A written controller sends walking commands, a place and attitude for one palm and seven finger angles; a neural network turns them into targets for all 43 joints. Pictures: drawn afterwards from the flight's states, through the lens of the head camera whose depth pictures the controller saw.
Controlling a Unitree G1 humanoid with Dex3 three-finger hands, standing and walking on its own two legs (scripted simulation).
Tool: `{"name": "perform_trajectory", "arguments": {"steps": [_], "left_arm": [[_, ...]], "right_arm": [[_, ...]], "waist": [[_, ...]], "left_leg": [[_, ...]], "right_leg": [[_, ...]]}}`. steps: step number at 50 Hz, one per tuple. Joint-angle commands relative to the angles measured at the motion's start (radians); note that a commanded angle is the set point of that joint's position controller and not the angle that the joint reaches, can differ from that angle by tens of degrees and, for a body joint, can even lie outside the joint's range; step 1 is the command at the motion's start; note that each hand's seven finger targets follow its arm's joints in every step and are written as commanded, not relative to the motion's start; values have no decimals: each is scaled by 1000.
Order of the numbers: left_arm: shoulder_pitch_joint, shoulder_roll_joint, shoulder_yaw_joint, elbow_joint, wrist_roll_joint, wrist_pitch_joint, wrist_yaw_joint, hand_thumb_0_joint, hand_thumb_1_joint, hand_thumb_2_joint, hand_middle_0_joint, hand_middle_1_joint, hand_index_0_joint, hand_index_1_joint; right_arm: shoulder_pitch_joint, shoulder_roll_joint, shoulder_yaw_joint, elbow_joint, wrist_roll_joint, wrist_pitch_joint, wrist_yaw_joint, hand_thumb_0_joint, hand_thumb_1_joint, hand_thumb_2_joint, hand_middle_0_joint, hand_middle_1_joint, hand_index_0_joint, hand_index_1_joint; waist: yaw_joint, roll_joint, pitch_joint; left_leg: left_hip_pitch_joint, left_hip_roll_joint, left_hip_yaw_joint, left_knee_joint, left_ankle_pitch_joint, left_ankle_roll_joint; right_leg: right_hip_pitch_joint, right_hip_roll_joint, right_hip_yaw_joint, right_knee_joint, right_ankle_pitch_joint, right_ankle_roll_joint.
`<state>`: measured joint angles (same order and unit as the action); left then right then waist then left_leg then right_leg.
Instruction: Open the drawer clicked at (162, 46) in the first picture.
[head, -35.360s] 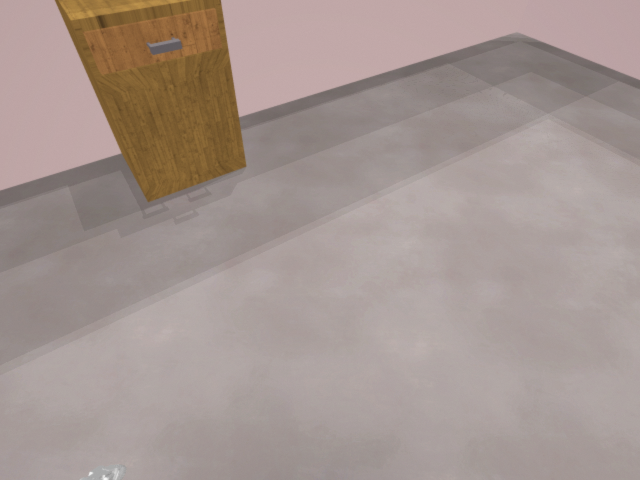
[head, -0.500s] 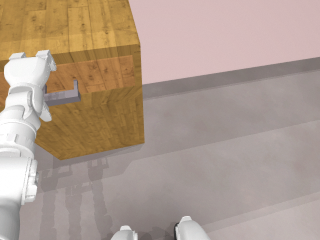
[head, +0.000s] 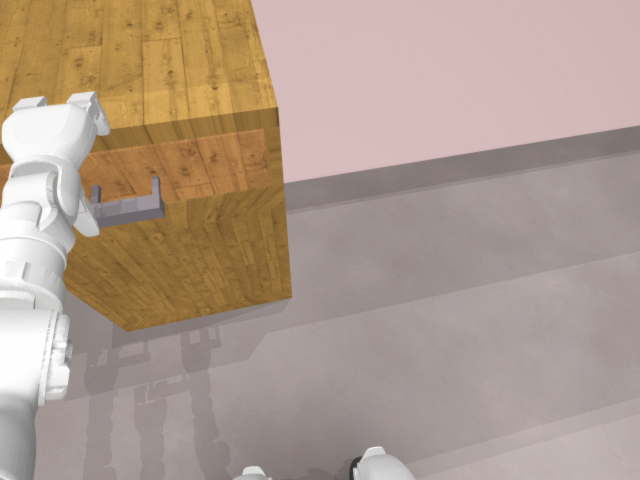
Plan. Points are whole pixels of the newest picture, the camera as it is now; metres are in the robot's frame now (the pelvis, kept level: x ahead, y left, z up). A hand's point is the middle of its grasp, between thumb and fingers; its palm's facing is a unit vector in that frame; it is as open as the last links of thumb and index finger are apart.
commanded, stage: lift the hand off the handle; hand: left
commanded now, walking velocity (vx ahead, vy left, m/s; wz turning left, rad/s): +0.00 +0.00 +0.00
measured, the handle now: (126, 199) +0.54 +0.27 -0.06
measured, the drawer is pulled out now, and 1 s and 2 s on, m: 0.00 0.00 0.00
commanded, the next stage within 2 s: draw the hand back to the body in 0.38 s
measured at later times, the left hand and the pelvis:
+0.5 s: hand (60, 156) +0.50 +0.29 +0.08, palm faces -0.07 +0.01 -1.00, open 13.8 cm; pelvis +0.01 +0.00 +0.01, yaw +0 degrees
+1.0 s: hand (9, 238) +0.37 +0.29 +0.11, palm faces +0.02 +0.00 -1.00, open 13.8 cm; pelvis +0.01 +0.00 +0.03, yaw +2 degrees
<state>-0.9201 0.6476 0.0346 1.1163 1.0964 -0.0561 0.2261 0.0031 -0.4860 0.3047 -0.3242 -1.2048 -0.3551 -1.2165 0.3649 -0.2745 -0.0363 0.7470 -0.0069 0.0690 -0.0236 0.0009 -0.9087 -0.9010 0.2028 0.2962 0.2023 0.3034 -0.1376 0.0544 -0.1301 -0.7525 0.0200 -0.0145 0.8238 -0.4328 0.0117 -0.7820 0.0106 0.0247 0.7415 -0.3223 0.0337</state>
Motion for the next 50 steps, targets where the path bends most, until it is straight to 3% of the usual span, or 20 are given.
{"name": "perform_trajectory", "arguments": {"steps": [1, 7, 10, 11, 15, 20, 23, 27, 29, 32, 33, 35, 36, 37, 41, 42, 44, 45, 46, 50], "left_arm": [[-447, 297, 47, -184, -7, 12, 28, 0, -500, 300, -300, -1200, -300, -1200], [-448, 288, 37, -191, -17, 10, -14, 0, -500, 300, -300, -1200, -300, -1200], [-448, 320, 55, -202, -9, -4, -23, 0, -500, 300, -300, -1200, -300, -1200], [-451, 299, 39, -208, -13, -5, -27, 0, -500, 300, -300, -1200, -300, -1200], [-439, 309, 63, -260, -10, -28, -26, 0, -500, 300, -300, -1200, -300, -1200], [-368, 294, 61, -214, -15, -8, -26, 0, -500, 300, -300, -1200, -300, -1200], [-405, 310, 68, -253, -13, -17, -26, 0, -500, 300, -300, -1200, -300, -1200], [-266, 322, 133, -386, -38, -47, -27, 0, -500, 300, -300, -1200, -300, -1200], [-168, 253, 103, -458, -53, -42, -20, 0, -500, 300, -300, -1200, -300, -1200], [-70, 258, 132, -553, -74, -6, 0, 0, -500, 300, -300, -1200, -300, -1200], [-50, 218, 97, -553, -73, 12, 5, 0, -500, 300, -300, -1200, -300, -1200], [-18, 239, 118, -562, -76, 47, 9, 0, -500, 300, -300, -1200, -300, -1200], [-28, 213, 93, -592, -83, 60, 6, 0, -500, 300, -300, -1200, -300, -1200], [-41, 232, 105, -641, -82, 63, 6, 0, -500, 300, -300, -1200, -300, -1200], [60, 178, 71, -740, -96, 80, -22, 0, -500, 300, -300, -1200, -300, -1200], [83, 185, 78, -765, -99, 81, -31, 0, -500, 300, -300, -1200, -300, -1200], [151, 140, 48, -802, -110, 84, -49, 0, -500, 300, -300, -1200, -300, -1200], [180, 163, 71, -809, -107, 86, -55, 0, -500, 300, -300, -1200, -300, -1200], [201, 130, 42, -820, -114, 92, -68, 0, -500, 300, -300, -1200, -300, -1200], [276, 121, 44, -927, -125, 88, -91, 0, -500, 300, -300, -1200, -300, -1200]], "right_arm": [[165, -174, -57, -40, 1, -10, -16, 0, -900, -900, 200, 300, 200, 300], [168, -173, -61, -47, 6, -8, -21, 0, -900, -900, 200, 300, 200, 300], [162, -172, -57, -55, 9, -8, -26, 0, -900, -900, 200, 300, 200, 300], [163, -171, -59, -57, 8, -9, -26, 0, -900, -900, 200, 300, 200, 300], [167, -165, -63, -61, 3, -8, -23, 0, -900, -900, 200, 300, 200, 300], [154, -168, -62, -64, 6, 4, -15, 0, -900, -900, 200, 300, 200, 300], [153, -169, -65, -65, 7, 4, -16, 0, -900, -900, 200, 300, 200, 300], [138, -163, -77, -88, 0, 5, -6, 0, -900, -900, 200, 300, 200, 300], [110, -149, -80, -108, 8, 4, 3, 0, -900, -900, 200, 300, 200, 300], [61, -153, -80, -130, 17, 6, 12, 0, -900, -900, 200, 300, 200, 300], [43, -145, -75, -135, 22, 4, 12, 0, -900, -900, 200, 300, 200, 300], [11, -152, -70, -140, 28, 5, 9, 0, -900, -900, 200, 300, 200, 300], [-5, -149, -69, -147, 30, 4, 6, 0, -900, -900, 200, 300, 200, 300], [-18, -151, -70, -150, 31, 1, 2, 0, -900, -900, 200, 300, 200, 300], [-77, -135, -64, -177, 32, -12, -12, 0, -900, -900, 200, 300, 200, 300], [-92, -136, -61, -187, 31, -13, -15, 0, -900, -900, 200, 300, 200, 300], [-128, -127, -53, -199, 34, -22, -22, 0, -900, -900, 200, 300, 200, 300], [-144, -127, -48, -201, 34, -24, -26, 0, -900, -900, 200, 300, 200, 300], [-160, -123, -42, -209, 35, -26, -27, 0, -900, -900, 200, 300, 200, 300], [-218, -111, -30, -228, 33, -36, -36, 0, -900, -900, 200, 300, 200, 300]], "waist": [[-1, 59, -429], [-4, 41, -427], [7, 43, -416], [0, 47, -416], [18, 86, -467], [24, 30, -404], [19, 47, -420], [77, 96, -537], [91, 112, -508], [107, 68, -467], [99, 57, -422], [107, 24, -365], [100, 35, -350], [104, 46, -358], [116, 38, -343], [118, 42, -325], [129, 28, -284], [138, 8, -263], [140, 17, -236], [161, 13, -207]], "left_leg": [[252, -28, 28, -85, 485, 12], [282, -26, 35, -95, 515, 14], [275, -28, 33, -106, 506, 16], [285, -27, 33, -107, 504, 15], [343, -23, 31, -93, 625, 12], [295, -23, 38, -108, 597, 13], [313, -22, 34, -109, 601, 13], [417, -16, 25, -98, 783, 5], [440, -11, 22, -106, 832, 2], [432, -10, 20, -136, 815, 6], [426, -12, 22, -147, 784, 10], [398, -16, 27, -175, 698, 12], [404, -20, 28, -189, 663, 12], [423, -17, 26, -197, 674, 10], [480, -21, 21, -225, 666, 9], [486, -23, 22, -233, 647, 9], [487, -27, 23, -252, 607, 11], [480, -27, 20, -263, 588, 10], [479, -30, 20, -272, 576, 8], [499, -37, 24, -299, 545, 5]], "right_leg": [[281, 45, -54, -51, 357, -46], [305, 45, -48, -72, 387, -45], [312, 43, -48, -75, 379, -43], [308, 45, -49, -77, 377, -45], [314, 46, -52, -68, 428, -44], [329, 46, -54, -76, 431, -44], [326, 45, -51, -78, 428, -44], [388, 50, -54, -62, 494, -50], [385, 52, -63, -71, 490, -48], [433, 52, -66, -91, 488, -51], [422, 49, -70, -100, 472, -46], [442, 47, -73, -116, 439, -47], [449, 47, -74, -126, 426, -50], [464, 45, -74, -132, 425, -54], [488, 40, -76, -156, 399, -52], [496, 40, -75, -167, 381, -53], [496, 37, -78, -179, 355, -52], [502, 36, -81, -183, 339, -52], [500, 34, -82, -190, 329, -54], [531, 28, -80, -211, 311, -54]]}}
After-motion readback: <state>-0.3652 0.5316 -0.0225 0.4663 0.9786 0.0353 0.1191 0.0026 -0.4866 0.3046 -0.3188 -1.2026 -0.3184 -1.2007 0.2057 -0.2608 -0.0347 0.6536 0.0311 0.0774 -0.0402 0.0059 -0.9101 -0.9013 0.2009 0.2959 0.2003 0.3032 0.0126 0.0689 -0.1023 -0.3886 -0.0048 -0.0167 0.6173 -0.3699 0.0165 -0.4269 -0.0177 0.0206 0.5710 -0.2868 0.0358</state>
